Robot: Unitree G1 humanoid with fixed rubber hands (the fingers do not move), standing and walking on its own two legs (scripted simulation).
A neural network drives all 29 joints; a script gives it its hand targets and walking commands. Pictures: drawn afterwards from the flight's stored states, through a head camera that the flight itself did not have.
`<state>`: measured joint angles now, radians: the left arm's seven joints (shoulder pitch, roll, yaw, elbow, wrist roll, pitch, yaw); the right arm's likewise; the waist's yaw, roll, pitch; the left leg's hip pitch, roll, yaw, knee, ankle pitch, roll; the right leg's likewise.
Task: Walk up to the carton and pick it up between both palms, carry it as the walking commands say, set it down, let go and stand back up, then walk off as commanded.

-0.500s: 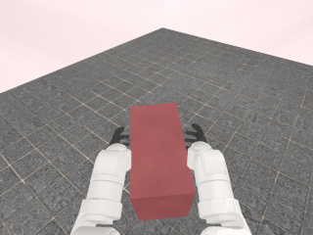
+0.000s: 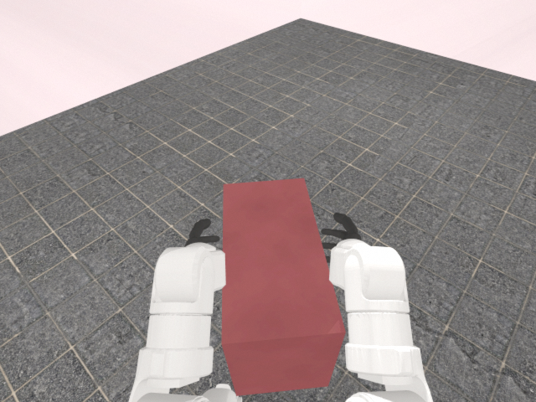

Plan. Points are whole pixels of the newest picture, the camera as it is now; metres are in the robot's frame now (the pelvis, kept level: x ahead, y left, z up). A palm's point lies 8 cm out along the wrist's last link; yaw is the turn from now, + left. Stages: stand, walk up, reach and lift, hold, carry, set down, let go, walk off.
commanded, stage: carry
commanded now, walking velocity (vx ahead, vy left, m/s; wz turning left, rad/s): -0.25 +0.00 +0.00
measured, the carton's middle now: (272, 279) +0.33 +0.00 +0.00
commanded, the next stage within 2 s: none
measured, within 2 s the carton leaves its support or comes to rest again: neither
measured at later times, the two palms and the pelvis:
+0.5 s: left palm out of the picture +0.12 +0.13 +0.09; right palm out of the picture +0.14 -0.09 +0.09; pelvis -0.19 +0.00 +0.00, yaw +0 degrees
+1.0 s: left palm out of the picture -0.10 +0.15 +0.10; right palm out of the picture -0.08 -0.06 +0.11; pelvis -0.40 +0.02 +0.01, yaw +0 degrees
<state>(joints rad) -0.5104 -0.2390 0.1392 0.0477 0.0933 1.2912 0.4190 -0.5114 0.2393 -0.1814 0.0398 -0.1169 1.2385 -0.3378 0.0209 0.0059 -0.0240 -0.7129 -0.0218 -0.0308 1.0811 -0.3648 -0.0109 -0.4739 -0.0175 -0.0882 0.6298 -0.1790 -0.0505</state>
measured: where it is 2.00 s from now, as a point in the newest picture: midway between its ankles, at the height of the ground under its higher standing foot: outside the picture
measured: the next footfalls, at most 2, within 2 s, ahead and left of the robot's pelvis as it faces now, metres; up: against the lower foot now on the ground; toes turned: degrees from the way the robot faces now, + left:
left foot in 0.16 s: -0.01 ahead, +0.13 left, +0.00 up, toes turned +3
right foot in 0.44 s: -0.12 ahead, -0.10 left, +0.00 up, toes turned -3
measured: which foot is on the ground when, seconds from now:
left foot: up 0.00-0.14, down 0.16-0.46, up 0.48-0.72, down 0.74-1.00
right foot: down 0.00-0.16, up 0.18-0.42, down 0.44-0.74, up 0.76-0.98, down 1.00-1.00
